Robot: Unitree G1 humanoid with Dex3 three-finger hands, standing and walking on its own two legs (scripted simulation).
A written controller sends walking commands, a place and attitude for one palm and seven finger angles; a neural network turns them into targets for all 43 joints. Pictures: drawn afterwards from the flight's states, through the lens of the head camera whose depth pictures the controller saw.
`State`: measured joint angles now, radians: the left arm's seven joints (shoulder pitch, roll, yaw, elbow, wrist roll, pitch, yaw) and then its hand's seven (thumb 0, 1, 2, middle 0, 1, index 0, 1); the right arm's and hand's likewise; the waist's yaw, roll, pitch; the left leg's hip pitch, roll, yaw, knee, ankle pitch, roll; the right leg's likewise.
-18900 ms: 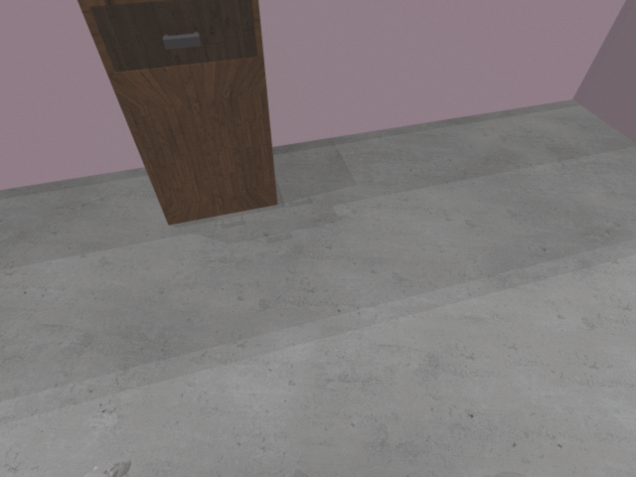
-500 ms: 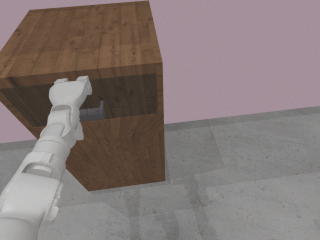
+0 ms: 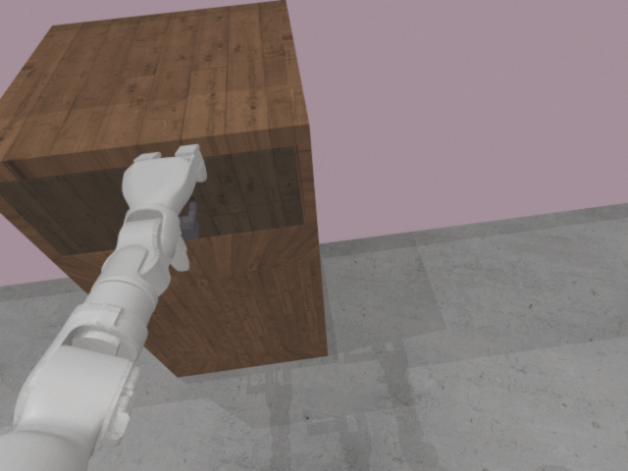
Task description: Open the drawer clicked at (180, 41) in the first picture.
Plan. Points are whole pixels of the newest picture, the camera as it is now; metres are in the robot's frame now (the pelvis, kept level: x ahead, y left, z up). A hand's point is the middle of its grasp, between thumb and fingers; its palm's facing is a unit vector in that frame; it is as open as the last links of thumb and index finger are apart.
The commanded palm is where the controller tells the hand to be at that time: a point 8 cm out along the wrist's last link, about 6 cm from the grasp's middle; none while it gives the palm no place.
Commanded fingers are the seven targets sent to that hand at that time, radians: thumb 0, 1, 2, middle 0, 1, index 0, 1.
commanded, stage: move the hooked fingers above the handle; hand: left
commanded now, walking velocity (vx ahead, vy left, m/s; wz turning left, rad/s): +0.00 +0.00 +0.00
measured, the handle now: (164, 220) +0.49 +0.25 +0.02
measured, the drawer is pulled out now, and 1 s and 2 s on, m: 0.00 0.00 0.00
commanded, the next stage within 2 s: none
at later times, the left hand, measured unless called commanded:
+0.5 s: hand (164, 217) +0.45 +0.22 +0.07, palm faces +0.04 -0.04 -1.00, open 13.8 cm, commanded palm +0.43 +0.24 +0.14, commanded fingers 0.00 -0.50 0.30 -0.30 -1.20 -0.30 -1.20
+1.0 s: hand (121, 226) +0.43 +0.28 +0.08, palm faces -0.04 +0.01 -1.00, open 13.7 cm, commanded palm +0.41 +0.25 +0.14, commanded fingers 0.00 -0.50 0.30 -0.30 -1.20 -0.30 -1.20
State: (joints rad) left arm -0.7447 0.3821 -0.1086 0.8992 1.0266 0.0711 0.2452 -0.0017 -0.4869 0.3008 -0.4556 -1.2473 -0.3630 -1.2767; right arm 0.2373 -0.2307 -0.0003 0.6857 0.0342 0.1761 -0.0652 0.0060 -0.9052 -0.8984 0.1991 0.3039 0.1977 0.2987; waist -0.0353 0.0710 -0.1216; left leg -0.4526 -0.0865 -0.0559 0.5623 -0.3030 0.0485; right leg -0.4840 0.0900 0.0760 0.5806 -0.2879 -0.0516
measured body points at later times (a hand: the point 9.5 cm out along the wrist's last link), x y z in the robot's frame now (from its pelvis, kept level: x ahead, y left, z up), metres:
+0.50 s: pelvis +0.00 +0.01 -0.01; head +0.06 -0.01 +0.44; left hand +0.44 +0.22 +0.12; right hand +0.07 -0.27 -0.14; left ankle -0.03 +0.09 -0.73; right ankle -0.01 -0.09 -0.73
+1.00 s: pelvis -0.01 +0.02 +0.00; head +0.04 +0.00 +0.45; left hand +0.42 +0.27 +0.13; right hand +0.07 -0.25 -0.13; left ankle -0.03 +0.09 -0.73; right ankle -0.01 -0.09 -0.73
